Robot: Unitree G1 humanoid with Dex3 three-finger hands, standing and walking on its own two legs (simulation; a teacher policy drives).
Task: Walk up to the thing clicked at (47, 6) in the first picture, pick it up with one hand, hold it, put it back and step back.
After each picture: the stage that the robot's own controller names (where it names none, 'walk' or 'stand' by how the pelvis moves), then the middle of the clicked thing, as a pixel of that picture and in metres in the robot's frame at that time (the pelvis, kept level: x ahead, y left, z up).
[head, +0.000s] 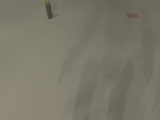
stand; (48, 10) +1.99 +0.45 -0.66
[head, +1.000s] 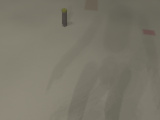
walk; (64, 17) +1.90 +0.18 -0.64
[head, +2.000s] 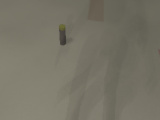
walk; (62, 35) +1.34 +0.18 -0.64
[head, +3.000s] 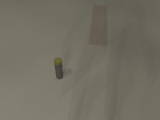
walk; (58, 69) +0.91 +0.20 -0.65
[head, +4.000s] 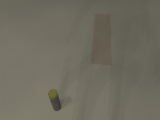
walk; (55, 100) +0.60 +0.22 -0.64
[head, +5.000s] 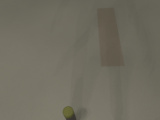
stand; (70, 117) +0.40 +0.16 -0.61
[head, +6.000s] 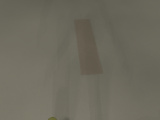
stand; out of the picture +0.38 +0.20 -0.63
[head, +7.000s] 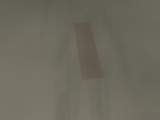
stand; out of the picture +0.35 +0.19 -0.66
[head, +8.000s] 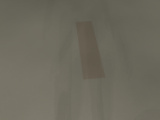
stand; out of the picture +0.34 +0.20 -0.66
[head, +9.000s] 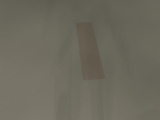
stand; out of the picture +0.33 +0.20 -0.66
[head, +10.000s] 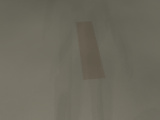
stand; out of the picture +0.33 +0.20 -0.66
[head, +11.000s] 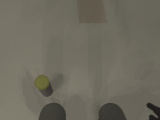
go down; (45, 87) +0.39 +0.19 -0.43
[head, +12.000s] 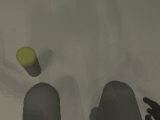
go down; (31, 64) +0.43 +0.21 -0.27
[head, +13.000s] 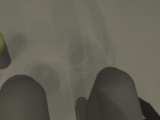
close in; out of the picture +0.42 +0.24 -0.19
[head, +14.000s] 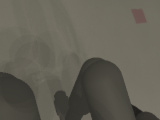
close; out of the picture +0.41 +0.27 -0.16
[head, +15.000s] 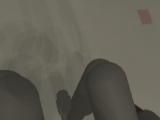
lift; out of the picture +0.39 +0.26 -0.16
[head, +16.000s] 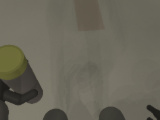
lift; (23, 80) +0.32 +0.18 +0.04
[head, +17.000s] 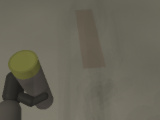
hold; (35, 85) +0.31 +0.16 +0.06
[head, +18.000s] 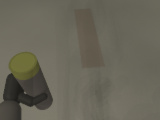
hold; (35, 85) +0.32 +0.16 +0.04
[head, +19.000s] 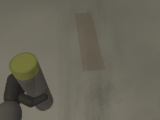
hold; (35, 86) +0.31 +0.16 +0.05
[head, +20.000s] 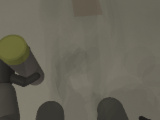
crouch; (26, 65) +0.39 +0.18 -0.03
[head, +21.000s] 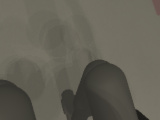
lower; out of the picture +0.42 +0.26 -0.16
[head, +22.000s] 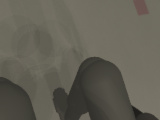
lower; out of the picture +0.42 +0.28 -0.16
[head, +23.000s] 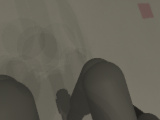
lower; out of the picture +0.40 +0.28 -0.16
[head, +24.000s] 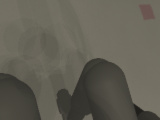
lower; out of the picture +0.40 +0.28 -0.16
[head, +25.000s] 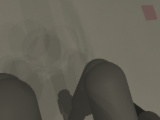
rest; out of the picture +0.39 +0.28 -0.16
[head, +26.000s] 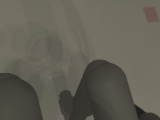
open; out of the picture +0.39 +0.27 -0.16
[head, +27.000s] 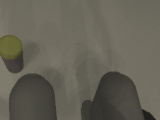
stand; (13, 57) +0.41 +0.24 -0.20
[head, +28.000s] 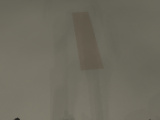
stand; out of the picture +0.34 +0.19 -0.58
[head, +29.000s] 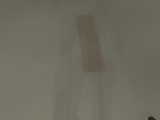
stand; out of the picture +0.34 +0.20 -0.60
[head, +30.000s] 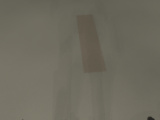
stand; out of the picture +0.34 +0.19 -0.60
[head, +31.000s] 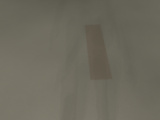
stand; out of the picture +0.36 +0.18 -0.66
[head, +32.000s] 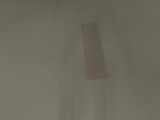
stand; out of the picture +0.34 +0.20 -0.66
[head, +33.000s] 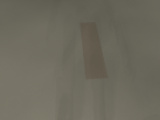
walk; out of the picture +0.33 +0.20 -0.66
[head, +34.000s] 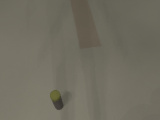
walk; (57, 100) +0.47 +0.19 -0.63
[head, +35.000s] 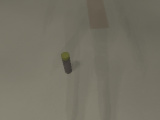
walk; (66, 63) +0.84 +0.19 -0.63
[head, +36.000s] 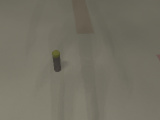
walk; (56, 61) +0.99 +0.19 -0.65
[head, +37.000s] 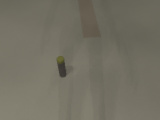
stand; (61, 67) +0.94 +0.21 -0.66
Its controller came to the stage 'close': yes
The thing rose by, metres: 0.68
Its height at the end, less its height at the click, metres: +0.00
